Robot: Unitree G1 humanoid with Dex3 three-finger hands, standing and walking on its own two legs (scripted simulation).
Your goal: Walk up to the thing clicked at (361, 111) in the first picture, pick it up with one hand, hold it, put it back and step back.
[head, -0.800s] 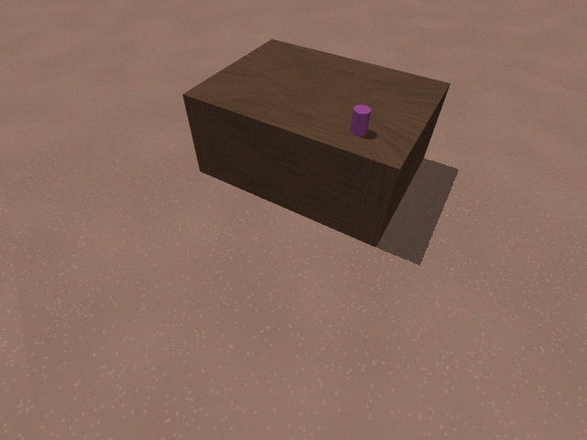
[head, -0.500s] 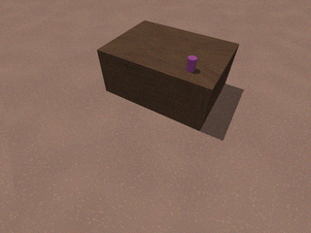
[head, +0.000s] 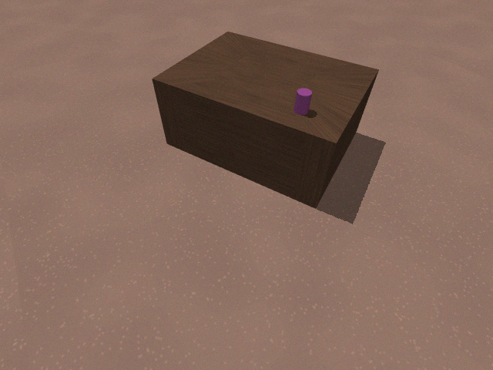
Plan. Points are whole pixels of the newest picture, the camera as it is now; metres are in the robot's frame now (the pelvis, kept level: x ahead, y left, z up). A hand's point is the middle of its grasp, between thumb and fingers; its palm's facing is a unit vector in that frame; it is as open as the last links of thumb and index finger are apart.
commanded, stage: stand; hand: left
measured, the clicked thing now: (302, 101) +1.25 -0.26 -0.28
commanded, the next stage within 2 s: walk up in 0.32 s
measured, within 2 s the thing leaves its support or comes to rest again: neither
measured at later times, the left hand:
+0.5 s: hand out of the picture +0.10 +0.25 -0.15, palm faces -0.15 -0.92 -0.35, open 7.4 cm
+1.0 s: hand (160, 309) +0.28 +0.18 -0.15, palm faces -0.28 -0.89 -0.36, open 7.4 cm
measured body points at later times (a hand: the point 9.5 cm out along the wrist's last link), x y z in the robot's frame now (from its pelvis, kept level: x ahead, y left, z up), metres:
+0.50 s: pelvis +0.01 -0.01 -0.01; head +0.02 -0.02 +0.44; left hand +0.11 +0.30 -0.12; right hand +0.06 -0.34 -0.13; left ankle +0.00 +0.12 -0.75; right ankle +0.03 -0.14 -0.71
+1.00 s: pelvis +0.18 -0.08 -0.02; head +0.18 -0.08 +0.43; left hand +0.29 +0.23 -0.13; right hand +0.17 -0.41 -0.12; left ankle +0.33 +0.03 -0.73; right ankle +0.11 -0.19 -0.75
